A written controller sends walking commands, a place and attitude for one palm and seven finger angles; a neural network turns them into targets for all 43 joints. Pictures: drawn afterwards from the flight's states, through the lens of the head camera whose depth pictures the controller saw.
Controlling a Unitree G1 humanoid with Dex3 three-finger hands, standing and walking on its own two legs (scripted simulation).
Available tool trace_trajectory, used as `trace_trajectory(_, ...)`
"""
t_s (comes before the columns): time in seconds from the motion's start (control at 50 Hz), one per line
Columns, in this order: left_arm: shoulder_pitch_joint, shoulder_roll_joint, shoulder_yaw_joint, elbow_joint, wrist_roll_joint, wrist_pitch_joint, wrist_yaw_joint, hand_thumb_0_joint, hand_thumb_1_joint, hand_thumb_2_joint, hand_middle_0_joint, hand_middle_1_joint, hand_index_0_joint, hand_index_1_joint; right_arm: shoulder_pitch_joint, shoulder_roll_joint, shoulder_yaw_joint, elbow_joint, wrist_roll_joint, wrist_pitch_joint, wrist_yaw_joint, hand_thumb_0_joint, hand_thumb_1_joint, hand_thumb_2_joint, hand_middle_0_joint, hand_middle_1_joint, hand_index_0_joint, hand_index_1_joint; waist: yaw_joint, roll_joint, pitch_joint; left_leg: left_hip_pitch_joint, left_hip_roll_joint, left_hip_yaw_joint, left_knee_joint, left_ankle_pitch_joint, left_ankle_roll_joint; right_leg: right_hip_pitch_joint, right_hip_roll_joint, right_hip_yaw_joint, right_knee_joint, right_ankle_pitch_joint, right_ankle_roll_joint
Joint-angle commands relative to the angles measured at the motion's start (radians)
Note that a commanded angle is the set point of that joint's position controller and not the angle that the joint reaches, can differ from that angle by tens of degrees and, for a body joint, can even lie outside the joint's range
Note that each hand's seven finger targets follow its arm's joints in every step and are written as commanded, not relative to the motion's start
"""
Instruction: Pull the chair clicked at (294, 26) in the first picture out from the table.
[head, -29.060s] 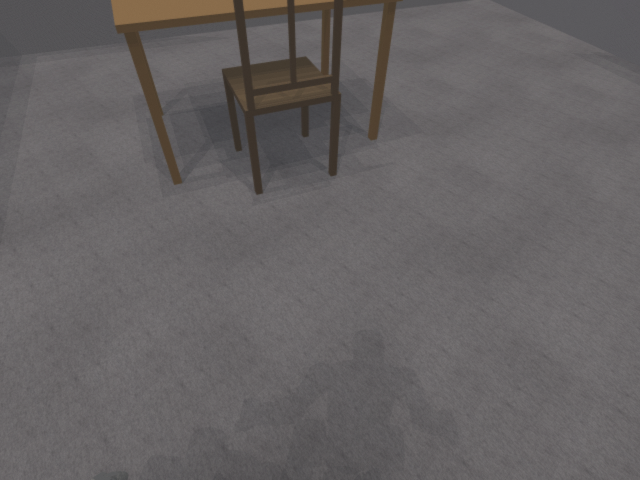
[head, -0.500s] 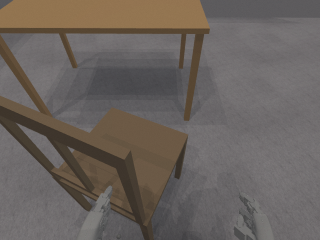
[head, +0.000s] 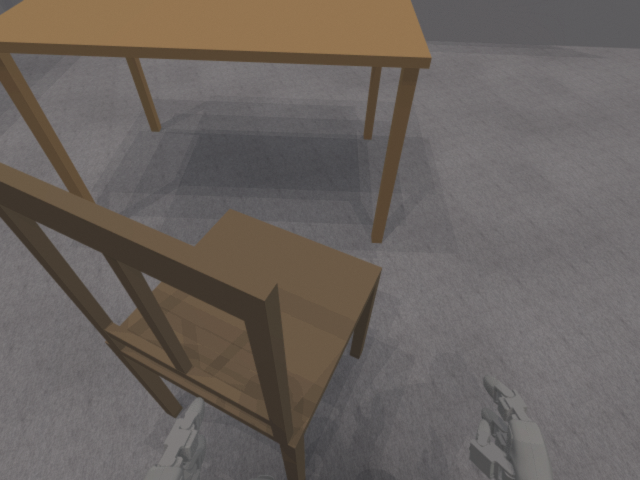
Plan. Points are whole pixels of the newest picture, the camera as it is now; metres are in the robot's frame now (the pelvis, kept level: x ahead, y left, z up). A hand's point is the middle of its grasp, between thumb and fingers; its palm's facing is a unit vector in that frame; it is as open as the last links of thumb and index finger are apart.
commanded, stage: draw the hand back to the body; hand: left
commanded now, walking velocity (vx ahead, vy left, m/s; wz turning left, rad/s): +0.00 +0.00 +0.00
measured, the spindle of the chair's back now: (157, 321) +0.33 +0.24 -0.01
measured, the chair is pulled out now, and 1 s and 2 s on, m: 0.56 0.56 0.56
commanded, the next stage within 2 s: step back with the hand held close in 1.50 s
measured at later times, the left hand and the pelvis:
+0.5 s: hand (139, 447) +0.15 +0.17 +0.11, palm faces +0.09 -0.97 -0.21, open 17.1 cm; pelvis +0.00 -0.01 +0.01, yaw +0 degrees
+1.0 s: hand (26, 333) +0.20 +0.23 +0.21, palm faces +0.41 -0.82 -0.41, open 11.1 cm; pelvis +0.02 -0.01 +0.07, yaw -1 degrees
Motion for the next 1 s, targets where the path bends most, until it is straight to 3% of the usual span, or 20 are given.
trace_trajectory(0.0, 0.03, 0.004, 0.075, -0.308, -0.083, -0.274, 0.0, 0.0, -0.55, 0.2, 0.0, 0.0, 0.0, 0.0, -0.077, -0.1, -0.052, -0.12, 0.003, -0.103, 0.008, 0.0, -0.9, -0.9, 0.2, 0.3, 0.2, 0.3, 0.011, 0.033, -0.065, 0.076, -0.037, 0.022, -0.147, 0.248, 0.028, 0.027, 0.043, -0.048, -0.129, 0.164, -0.039)
trace_trajectory(0.08, 0.001, 0.012, 0.075, -0.273, -0.074, -0.43, -0.028, 0.0, -0.55, 0.2, 0.0, 0.0, 0.0, 0.0, -0.109, -0.092, -0.063, -0.074, 0.001, -0.111, 0.035, 0.0, -0.9, -0.9, 0.2, 0.3, 0.2, 0.3, 0.005, 0.007, -0.032, 0.019, -0.025, 0.01, -0.116, 0.235, 0.024, -0.023, 0.045, -0.044, -0.089, 0.152, -0.038)
trace_trajectory(0.12, 0.02, 0.06, 0.109, -0.232, -0.054, -0.493, -0.057, 0.0, -0.55, 0.2, 0.0, 0.0, 0.0, 0.0, -0.141, -0.09, -0.073, -0.061, -0.001, -0.102, 0.05, 0.0, -0.9, -0.9, 0.2, 0.3, 0.2, 0.3, 0.018, 0.013, -0.039, -0.011, -0.015, 0.009, -0.097, 0.235, 0.024, -0.031, 0.043, -0.035, -0.06, 0.147, -0.042)
trace_trajectory(0.22, 0.083, 0.13, 0.25, -0.25, -0.122, -0.371, -0.098, 0.0, -0.55, 0.2, 0.0, 0.0, 0.0, 0.0, -0.181, -0.091, -0.066, -0.113, 0.031, -0.039, 0.028, 0.0, -0.9, -0.9, 0.2, 0.3, 0.2, 0.3, 0.047, -0.018, -0.071, 0.027, -0.017, 0.022, -0.162, 0.167, 0.032, 0.099, 0.041, -0.018, -0.138, 0.099, -0.036)
trace_trajectory(0.24, 0.058, 0.107, 0.239, -0.296, -0.142, -0.358, -0.097, 0.0, -0.55, 0.2, 0.0, 0.0, 0.0, 0.0, -0.168, -0.085, -0.057, -0.12, 0.034, -0.035, 0.021, 0.0, -0.9, -0.9, 0.2, 0.3, 0.2, 0.3, 0.036, -0.015, -0.069, 0.047, -0.018, 0.025, -0.172, 0.17, 0.034, 0.107, 0.041, -0.023, -0.152, 0.105, -0.032)
trace_trajectory(0.3, -0.014, 0.136, 0.291, -0.348, -0.189, -0.35, -0.085, 0.0, -0.55, 0.2, 0.0, 0.0, 0.0, 0.0, -0.147, -0.087, -0.048, -0.102, 0.038, -0.048, -0.001, 0.0, -0.9, -0.9, 0.2, 0.3, 0.2, 0.3, 0.026, -0.029, -0.049, 0.072, -0.017, 0.016, -0.185, 0.182, 0.037, 0.122, 0.045, -0.019, -0.196, 0.106, -0.027)
trace_trajectory(0.4, -0.096, 0.162, 0.319, -0.3, -0.209, -0.362, -0.123, 0.0, -0.369, 0.287, -0.025, -0.037, -0.025, -0.037, -0.126, -0.103, -0.038, -0.05, 0.039, -0.097, -0.012, 0.0, -0.9, -0.9, 0.2, 0.3, 0.2, 0.3, -0.004, -0.016, -0.003, 0.136, -0.01, 0.007, -0.217, 0.207, 0.037, 0.131, 0.047, -0.023, -0.249, 0.139, -0.023)
trace_trajectory(0.42, -0.017, 0.363, 0.425, -0.295, -0.053, -0.233, 0.023, 0.0, -0.332, 0.305, -0.03, -0.045, -0.03, -0.045, -0.124, -0.094, -0.043, -0.087, 0.02, -0.06, -0.046, 0.0, -0.9, -0.9, 0.2, 0.3, 0.2, 0.3, 0.091, 0.026, -0.053, 0.175, 0.016, 0.016, -0.289, 0.221, 0.019, 0.227, 0.015, 0.052, -0.303, 0.155, -0.055)
trace_trajectory(0.44, -0.028, 0.231, 0.324, -0.373, -0.036, -0.183, 0.067, 0.0, -0.296, 0.322, -0.035, -0.053, -0.035, -0.053, -0.119, -0.076, -0.018, -0.115, 0.014, -0.053, -0.054, 0.0, -0.9, -0.9, 0.2, 0.3, 0.2, 0.3, 0.043, 0.054, -0.004, 0.209, 0.007, 0.027, -0.316, 0.228, 0.02, 0.233, 0.002, 0.024, -0.322, 0.175, -0.046)
trace_trajectory(0.46, -0.027, 0.215, 0.324, -0.351, -0.025, -0.14, 0.104, 0.0, -0.26, 0.34, -0.04, -0.06, -0.04, -0.06, -0.113, -0.074, -0.017, -0.095, 0.012, -0.04, -0.057, 0.0, -0.9, -0.9, 0.2, 0.3, 0.2, 0.3, 0.046, 0.077, 0.024, 0.228, 0.008, 0.026, -0.332, 0.246, 0.019, 0.251, 0.005, 0.009, -0.325, 0.195, -0.048)
trace_trajectory(0.52, -0.057, 0.251, 0.363, -0.318, -0.007, -0.081, 0.159, 0.0, -0.151, 0.393, -0.055, -0.082, -0.055, -0.082, -0.134, -0.082, -0.009, -0.076, 0.003, -0.018, -0.07, 0.0, -0.9, -0.9, 0.2, 0.3, 0.2, 0.3, 0.047, -0.025, 0.063, 0.272, 0.013, 0.029, -0.37, 0.277, 0.025, 0.307, 0.006, 0.004, -0.387, 0.237, -0.039)
trace_trajectory(0.6, -0.13, 0.27, 0.383, -0.337, 0.005, -0.077, 0.192, 0.0, -0.006, 0.462, -0.075, -0.113, -0.075, -0.113, -0.15, -0.091, 0.003, -0.054, -0.002, -0.037, -0.07, 0.0, -0.9, -0.9, 0.2, 0.3, 0.2, 0.3, 0.046, 0.025, 0.102, 0.375, 0.011, 0.032, -0.444, 0.291, 0.025, 0.366, -0.002, 0.002, -0.453, 0.262, -0.036)
trace_trajectory(0.62, -0.142, 0.285, 0.401, -0.323, 0.007, -0.077, 0.198, 0.0, 0.03, 0.48, -0.08, -0.12, -0.08, -0.12, -0.16, -0.096, 0.002, -0.04, -0.002, -0.043, -0.07, 0.0, -0.9, -0.9, 0.2, 0.3, 0.2, 0.3, 0.049, -0.009, 0.103, 0.393, 0.013, 0.025, -0.463, 0.302, 0.026, 0.387, 0.002, -0.002, -0.471, 0.272, -0.036)
trace_trajectory(0.68, -0.19, 0.29, 0.426, -0.312, 0.008, -0.09, 0.204, 0.0, 0.139, 0.533, -0.095, -0.142, -0.095, -0.142, -0.167, -0.099, 0.007, -0.014, -0.005, -0.059, -0.064, 0.0, -0.9, -0.9, 0.2, 0.3, 0.2, 0.3, 0.051, 0.025, 0.134, 0.453, 0.009, 0.032, -0.515, 0.324, 0.025, 0.434, 0.0, 0.0, -0.513, 0.305, -0.036)
trace_trajectory(0.72, -0.217, 0.313, 0.463, -0.291, 0.008, -0.098, 0.206, 0.0, 0.211, 0.567, -0.105, -0.157, -0.105, -0.157, -0.182, -0.102, 0.006, 0.005, -0.006, -0.068, -0.06, 0.0, -0.9, -0.9, 0.2, 0.3, 0.2, 0.3, 0.057, -0.005, 0.148, 0.481, 0.011, 0.029, -0.542, 0.346, 0.024, 0.465, 0.003, -0.002, -0.542, 0.326, -0.036)
trace_trajectory(0.76, -0.24, 0.307, 0.48, -0.281, 0.007, -0.111, 0.204, 0.0, 0.284, 0.603, -0.115, -0.173, -0.115, -0.173, -0.184, -0.101, 0.007, 0.024, -0.009, -0.078, -0.054, 0.0, -0.9, -0.9, 0.2, 0.3, 0.2, 0.3, 0.058, 0.025, 0.157, 0.519, 0.008, 0.038, -0.567, 0.375, 0.024, 0.491, 0.001, -0.001, -0.557, 0.365, -0.036)
trace_trajectory(0.78, -0.26, 0.31, 0.487, -0.29, 0.005, -0.115, 0.203, 0.0, 0.32, 0.62, -0.12, -0.18, -0.12, -0.18, -0.187, -0.103, 0.007, 0.029, -0.012, -0.082, -0.05, 0.0, -0.9, -0.9, 0.2, 0.3, 0.2, 0.3, 0.06, 0.045, 0.147, 0.536, 0.008, 0.039, -0.579, 0.393, 0.024, 0.513, -0.001, 0.0, -0.563, 0.385, -0.035)
trace_trajectory(0.84, -0.293, 0.317, 0.522, -0.261, 0.0, -0.127, 0.199, 0.0, 0.429, 0.673, -0.135, -0.202, -0.135, -0.202, -0.203, -0.105, 0.004, 0.051, -0.015, -0.089, -0.042, 0.0, -0.9, -0.9, 0.2, 0.3, 0.2, 0.3, 0.064, 0.008, 0.165, 0.566, 0.011, 0.042, -0.612, 0.425, 0.023, 0.548, 0.002, 0.001, -0.59, 0.423, -0.033)
trace_trajectory(0.88, -0.332, 0.33, 0.546, -0.272, -0.001, -0.137, 0.198, 0.0, 0.501, 0.707, -0.145, -0.218, -0.145, -0.218, -0.204, -0.107, 0.003, 0.065, -0.018, -0.094, -0.035, 0.0, -0.9, -0.9, 0.2, 0.3, 0.2, 0.3, 0.066, 0.05, 0.155, 0.594, 0.013, 0.046, -0.628, 0.456, 0.022, 0.571, 0.001, 0.002, -0.601, 0.449, -0.035)
trace_trajectory(0.98, -0.413, 0.361, 0.612, -0.247, -0.011, -0.148, 0.193, 0.0, 0.682, 0.795, -0.17, -0.255, -0.17, -0.255, -0.217, -0.114, 0.001, 0.092, -0.024, -0.093, -0.024, 0.0, -0.9, -0.9, 0.2, 0.3, 0.2, 0.3, 0.072, 0.03, 0.156, 0.634, 0.015, 0.049, -0.663, 0.51, 0.02, 0.617, 0.005, 0.002, -0.626, 0.503, -0.034)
